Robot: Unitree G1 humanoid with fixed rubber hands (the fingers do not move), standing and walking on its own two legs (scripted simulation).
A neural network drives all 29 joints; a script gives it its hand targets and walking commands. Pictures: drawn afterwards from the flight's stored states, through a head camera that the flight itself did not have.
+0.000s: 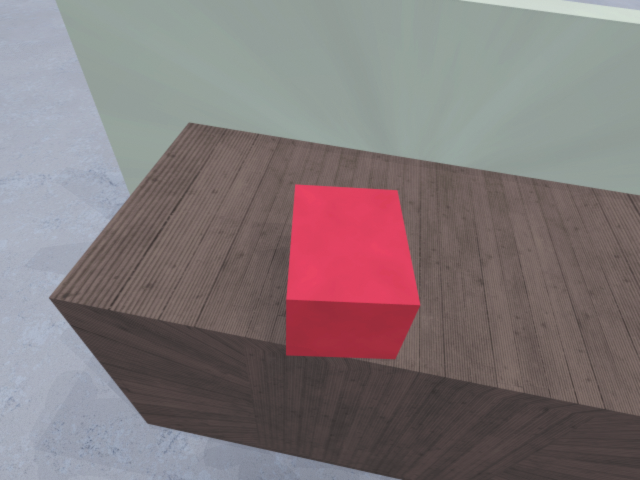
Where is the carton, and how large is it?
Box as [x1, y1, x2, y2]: [286, 184, 419, 358]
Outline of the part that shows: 295,184 286,297 286,354 395,358 419,306 397,191 383,189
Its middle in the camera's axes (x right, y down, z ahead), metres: +0.04 +0.06 +0.65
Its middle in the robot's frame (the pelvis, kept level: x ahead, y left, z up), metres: +0.44 -0.05 -0.03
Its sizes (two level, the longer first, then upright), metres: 0.234 0.177 0.159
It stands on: a pedestal, 0.65 m high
